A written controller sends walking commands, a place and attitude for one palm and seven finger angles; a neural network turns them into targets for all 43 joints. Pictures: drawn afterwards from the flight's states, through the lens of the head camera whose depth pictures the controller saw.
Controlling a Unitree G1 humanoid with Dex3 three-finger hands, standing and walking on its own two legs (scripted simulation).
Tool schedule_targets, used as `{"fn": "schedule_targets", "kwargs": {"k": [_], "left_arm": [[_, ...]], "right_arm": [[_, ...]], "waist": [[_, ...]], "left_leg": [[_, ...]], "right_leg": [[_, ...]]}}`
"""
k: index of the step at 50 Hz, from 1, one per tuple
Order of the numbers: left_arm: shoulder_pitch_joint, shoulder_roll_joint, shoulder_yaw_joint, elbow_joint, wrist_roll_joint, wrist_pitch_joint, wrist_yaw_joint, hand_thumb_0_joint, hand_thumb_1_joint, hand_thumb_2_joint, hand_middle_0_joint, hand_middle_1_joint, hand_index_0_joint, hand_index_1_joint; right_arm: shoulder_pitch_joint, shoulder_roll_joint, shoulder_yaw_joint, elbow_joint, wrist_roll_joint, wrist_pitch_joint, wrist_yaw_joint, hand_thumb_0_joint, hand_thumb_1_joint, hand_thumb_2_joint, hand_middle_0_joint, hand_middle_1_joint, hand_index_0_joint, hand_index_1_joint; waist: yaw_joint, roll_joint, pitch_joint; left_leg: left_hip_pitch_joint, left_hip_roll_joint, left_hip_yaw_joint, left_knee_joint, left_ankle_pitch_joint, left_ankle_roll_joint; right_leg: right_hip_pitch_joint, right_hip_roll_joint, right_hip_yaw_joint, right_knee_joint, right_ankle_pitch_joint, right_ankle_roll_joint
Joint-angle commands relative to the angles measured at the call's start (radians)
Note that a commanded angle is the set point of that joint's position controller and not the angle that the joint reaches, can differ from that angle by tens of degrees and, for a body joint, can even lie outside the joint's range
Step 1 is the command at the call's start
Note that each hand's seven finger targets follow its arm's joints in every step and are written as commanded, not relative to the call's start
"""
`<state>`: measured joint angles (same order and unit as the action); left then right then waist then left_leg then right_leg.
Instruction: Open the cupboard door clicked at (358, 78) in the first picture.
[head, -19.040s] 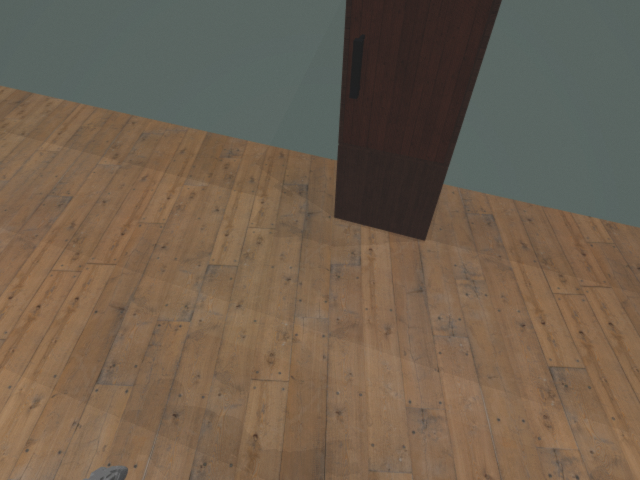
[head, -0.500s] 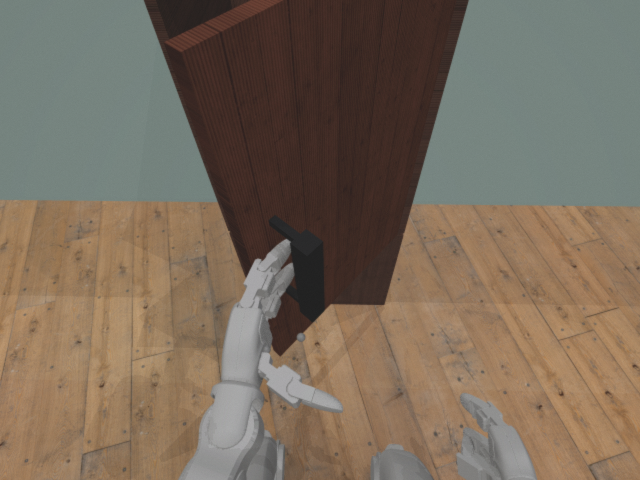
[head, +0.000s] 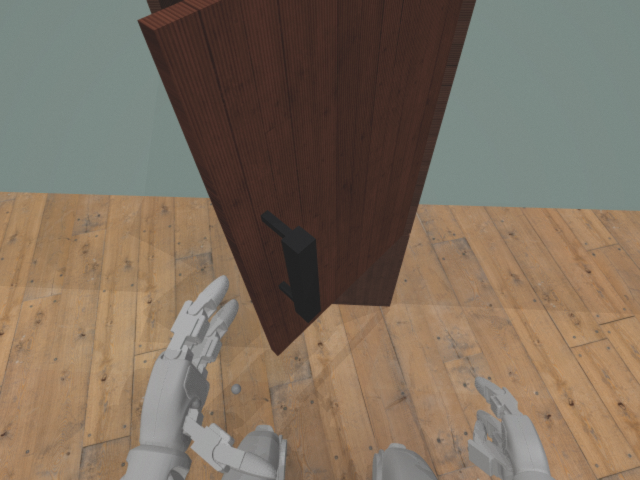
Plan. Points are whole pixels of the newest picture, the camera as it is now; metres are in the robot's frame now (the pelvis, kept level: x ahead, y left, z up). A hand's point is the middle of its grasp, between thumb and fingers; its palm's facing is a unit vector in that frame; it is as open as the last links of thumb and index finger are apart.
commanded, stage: draw the hand back to the body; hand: left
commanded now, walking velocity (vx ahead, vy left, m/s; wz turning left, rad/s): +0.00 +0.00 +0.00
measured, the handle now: (291, 269) +0.36 +0.06 +0.06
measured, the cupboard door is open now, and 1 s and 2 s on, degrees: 49 49 49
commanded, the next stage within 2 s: step back with the hand held close in 1.64 s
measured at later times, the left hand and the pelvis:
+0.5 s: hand (146, 389) +0.20 +0.16 +0.13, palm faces -0.05 -1.00 -0.04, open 16.3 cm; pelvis +0.00 +0.03 +0.04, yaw +0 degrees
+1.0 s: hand out of the picture +0.22 +0.25 +0.21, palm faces +0.27 -0.88 -0.38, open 12.2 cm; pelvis +0.03 +0.04 +0.10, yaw -1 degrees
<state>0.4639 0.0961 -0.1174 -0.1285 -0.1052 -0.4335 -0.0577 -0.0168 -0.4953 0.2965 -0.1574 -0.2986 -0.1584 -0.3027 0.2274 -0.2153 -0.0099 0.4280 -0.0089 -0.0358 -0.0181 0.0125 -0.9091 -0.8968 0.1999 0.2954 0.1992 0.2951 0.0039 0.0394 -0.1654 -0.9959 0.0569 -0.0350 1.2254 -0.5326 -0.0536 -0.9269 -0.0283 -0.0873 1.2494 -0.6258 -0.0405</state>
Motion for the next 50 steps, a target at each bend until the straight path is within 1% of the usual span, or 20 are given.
{"fn": "schedule_targets", "kwargs": {"k": [1, 3, 6, 7, 8, 10, 11, 15, 16, 19, 23, 25, 27, 28, 29, 30, 31, 32, 39, 50], "left_arm": [[-0.04, 0.038, 0.012, -0.232, -0.015, -0.069, -0.024, 0.0, -0.5, 0.3, -0.15, -0.3, -0.15, -0.3], [-0.034, 0.051, 0.027, -0.231, -0.016, -0.066, -0.021, 0.0, -0.5, 0.3, -0.15, -0.3, -0.15, -0.3], [0.019, 0.104, 0.079, -0.344, -0.03, -0.049, -0.01, 0.0, -0.5, 0.3, -0.15, -0.3, -0.15, -0.3], [0.039, 0.119, 0.102, -0.356, -0.037, -0.033, -0.007, 0.0, -0.5, 0.3, -0.15, -0.3, -0.15, -0.3], [0.036, 0.132, 0.117, -0.363, -0.039, -0.016, -0.004, 0.0, -0.5, 0.3, -0.15, -0.3, -0.15, -0.3], [0.049, 0.1, 0.091, -0.366, -0.051, 0.013, -0.008, 0.0, -0.5, 0.3, -0.15, -0.3, -0.15, -0.3], [0.041, 0.114, 0.107, -0.364, -0.059, 0.024, -0.01, 0.0, -0.5, 0.3, -0.15, -0.3, -0.15, -0.3], [0.044, 0.104, 0.092, -0.358, -0.069, 0.058, -0.034, 0.0, -0.5, 0.3, -0.15, -0.3, -0.15, -0.3], [0.035, 0.117, 0.101, -0.355, -0.072, 0.064, -0.038, 0.0, -0.5, 0.3, -0.15, -0.3, -0.15, -0.3], [0.05, 0.149, 0.136, -0.398, -0.079, 0.075, -0.048, 0.0, -0.5, 0.3, -0.15, -0.3, -0.15, -0.3], [0.068, 0.165, 0.174, -0.412, -0.095, 0.098, -0.051, 0.0, -0.5, 0.3, -0.15, -0.3, -0.15, -0.3], [0.048, 0.169, 0.173, -0.452, -0.099, 0.109, -0.052, 0.0, -0.43, 0.33, -0.153, -0.3, -0.153, -0.3], [0.046, 0.188, 0.2, -0.456, -0.108, 0.129, -0.056, 0.0, -0.36, 0.36, -0.155, -0.3, -0.155, -0.3], [0.062, 0.201, 0.227, -0.437, -0.114, 0.141, -0.059, 0.0, -0.325, 0.375, -0.156, -0.3, -0.156, -0.3], [0.094, 0.346, 0.241, -0.504, 0.022, 0.202, 0.042, 0.0, -0.29, 0.39, -0.158, -0.3, -0.158, -0.3], [0.129, 0.27, 0.212, -0.526, 0.033, 0.243, 0.086, 0.0, -0.255, 0.405, -0.159, -0.3, -0.159, -0.3], [0.141, 0.243, 0.183, -0.522, 0.052, 0.277, 0.11, 0.0, -0.22, 0.42, -0.16, -0.3, -0.16, -0.3], [0.131, 0.258, 0.196, -0.526, 0.061, 0.3, 0.13, 0.0, -0.185, 0.435, -0.161, -0.3, -0.161, -0.3], [0.075, 0.299, 0.257, -0.519, 0.084, 0.348, 0.194, 0.0, 0.06, 0.54, -0.17, -0.3, -0.17, -0.3], [0.016, 0.355, 0.403, -0.497, 0.074, 0.332, 0.205, 0.0, 0.445, 0.705, -0.184, -0.3, -0.184, -0.3]], "right_arm": [[-0.03, -0.093, -0.039, -0.159, 0.002, -0.071, -0.012, 0.0, -0.9, -0.9, 0.2, 0.3, 0.2, 0.3], [-0.033, -0.095, -0.04, -0.159, 0.001, -0.075, -0.015, 0.0, -0.9, -0.9, 0.2, 0.3, 0.2, 0.3], [-0.028, -0.089, -0.042, -0.183, 0.009, -0.073, -0.019, 0.0, -0.9, -0.9, 0.2, 0.3, 0.2, 0.3], [-0.024, -0.087, -0.041, -0.189, 0.013, -0.066, -0.022, 0.0, -0.9, -0.9, 0.2, 0.3, 0.2, 0.3], [-0.029, -0.09, -0.041, -0.191, 0.016, -0.062, -0.027, 0.0, -0.9, -0.9, 0.2, 0.3, 0.2, 0.3], [-0.025, -0.088, -0.032, -0.193, 0.024, -0.059, -0.031, 0.0, -0.9, -0.9, 0.2, 0.3, 0.2, 0.3], [-0.025, -0.091, -0.032, -0.191, 0.027, -0.059, -0.035, 0.0, -0.9, -0.9, 0.2, 0.3, 0.2, 0.3], [-0.029, -0.103, -0.021, -0.193, 0.032, -0.071, -0.042, 0.0, -0.9, -0.9, 0.2, 0.3, 0.2, 0.3], [-0.025, -0.108, -0.019, -0.19, 0.032, -0.075, -0.044, 0.0, -0.9, -0.9, 0.2, 0.3, 0.2, 0.3], [-0.029, -0.109, -0.016, -0.199, 0.034, -0.085, -0.047, 0.0, -0.9, -0.9, 0.2, 0.3, 0.2, 0.3], [-0.03, -0.111, -0.013, -0.195, 0.039, -0.094, -0.047, 0.0, -0.9, -0.9, 0.2, 0.3, 0.2, 0.3], [-0.03, -0.108, -0.006, -0.2, 0.044, -0.102, -0.045, 0.0, -0.9, -0.9, 0.2, 0.3, 0.2, 0.3], [-0.027, -0.11, -0.002, -0.193, 0.045, -0.108, -0.047, 0.0, -0.9, -0.9, 0.2, 0.3, 0.2, 0.3], [-0.032, -0.111, -0.004, -0.186, 0.045, -0.108, -0.051, 0.0, -0.9, -0.9, 0.2, 0.3, 0.2, 0.3], [-0.036, -0.11, -0.004, -0.195, 0.037, -0.085, -0.082, 0.0, -0.9, -0.9, 0.2, 0.3, 0.2, 0.3], [-0.024, -0.089, 0.007, -0.201, 0.034, -0.079, -0.092, 0.0, -0.9, -0.9, 0.2, 0.3, 0.2, 0.3], [-0.02, -0.089, 0.012, -0.187, 0.031, -0.075, -0.095, 0.0, -0.9, -0.9, 0.2, 0.3, 0.2, 0.3], [-0.021, -0.091, 0.015, -0.179, 0.03, -0.07, -0.098, 0.0, -0.9, -0.9, 0.2, 0.3, 0.2, 0.3], [-0.061, -0.1, 0.032, -0.128, 0.02, -0.092, -0.112, 0.0, -0.9, -0.9, 0.2, 0.3, 0.2, 0.3], [-0.116, -0.105, 0.029, -0.034, 0.011, -0.134, -0.1, 0.0, -0.9, -0.9, 0.2, 0.3, 0.2, 0.3]], "waist": [[-0.035, -0.104, -0.211], [-0.023, -0.097, -0.215], [0.008, -0.042, -0.28], [0.013, -0.056, -0.277], [0.011, -0.068, -0.27], [-0.007, -0.056, -0.204], [-0.012, -0.083, -0.178], [-0.023, -0.049, -0.106], [-0.029, -0.066, -0.091], [-0.009, -0.001, -0.104], [0.001, -0.012, -0.078], [-0.001, 0.023, -0.061], [-0.001, 0.014, -0.052], [0.006, -0.018, -0.051], [0.053, 0.005, -0.092], [0.029, 0.023, -0.068], [0.024, 0.056, -0.039], [0.02, 0.029, -0.015], [0.023, -0.001, 0.045], [0.049, -0.002, 0.096]], "left_leg": [[0.118, -0.07, 0.025, -0.072, 0.211, 0.07], [0.115, -0.068, 0.021, -0.073, 0.208, 0.071], [0.191, -0.069, 0.032, -0.117, 0.242, 0.072], [0.2, -0.07, 0.034, -0.138, 0.24, 0.071], [0.213, -0.069, 0.029, -0.152, 0.249, 0.075], [0.237, -0.071, 0.032, -0.186, 0.219, 0.074], [0.234, -0.07, 0.028, -0.195, 0.202, 0.073], [0.278, -0.068, 0.019, -0.253, 0.15, 0.074], [0.289, -0.066, 0.014, -0.265, 0.141, 0.074], [0.339, -0.066, 0.013, -0.302, 0.157, 0.073], [0.382, -0.06, 0.002, -0.354, 0.169, 0.072], [0.408, -0.058, 0.0, -0.378, 0.16, 0.07], [0.423, -0.057, -0.003, -0.392, 0.167, 0.07], [0.425, -0.054, -0.007, -0.399, 0.187, 0.071], [0.48, -0.045, 0.026, -0.449, 0.215, 0.077], [0.513, -0.047, 0.031, -0.46, 0.238, 0.078], [0.53, -0.044, 0.034, -0.472, 0.254, 0.077], [0.541, -0.04, 0.032, -0.483, 0.265, 0.076], [0.666, -0.035, 0.029, -0.602, 0.292, 0.077], [0.826, -0.034, 0.048, -0.755, 0.434, 0.073]], "right_leg": [[0.165, 0.008, 0.115, -0.235, 0.407, 0.041], [0.157, 0.015, 0.11, -0.23, 0.368, 0.033], [0.222, 0.016, 0.107, -0.251, 0.4, 0.03], [0.246, 0.02, 0.098, -0.264, 0.39, 0.03], [0.257, 0.027, 0.091, -0.274, 0.39, 0.028], [0.247, 0.03, 0.079, -0.313, 0.353, 0.034], [0.249, 0.03, 0.083, -0.334, 0.325, 0.037], [0.226, 0.039, 0.054, -0.376, 0.224, 0.032], [0.224, 0.042, 0.048, -0.385, 0.211, 0.032], [0.253, 0.043, 0.033, -0.393, 0.222, 0.026], [0.286, 0.053, 0.008, -0.412, 0.237, 0.025], [0.289, 0.054, 0.002, -0.422, 0.234, 0.025], [0.306, 0.057, 0.001, -0.437, 0.247, 0.025], [0.327, 0.059, -0.003, -0.443, 0.264, 0.025], [0.372, 0.025, 0.065, -0.512, 0.294, 0.015], [0.379, 0.022, 0.049, -0.525, 0.314, 0.017], [0.392, 0.02, 0.041, -0.534, 0.331, 0.02], [0.401, 0.023, 0.034, -0.549, 0.341, 0.023], [0.516, 0.023, 0.022, -0.664, 0.361, 0.029], [0.705, 0.024, 0.02, -0.801, 0.497, 0.031]]}}
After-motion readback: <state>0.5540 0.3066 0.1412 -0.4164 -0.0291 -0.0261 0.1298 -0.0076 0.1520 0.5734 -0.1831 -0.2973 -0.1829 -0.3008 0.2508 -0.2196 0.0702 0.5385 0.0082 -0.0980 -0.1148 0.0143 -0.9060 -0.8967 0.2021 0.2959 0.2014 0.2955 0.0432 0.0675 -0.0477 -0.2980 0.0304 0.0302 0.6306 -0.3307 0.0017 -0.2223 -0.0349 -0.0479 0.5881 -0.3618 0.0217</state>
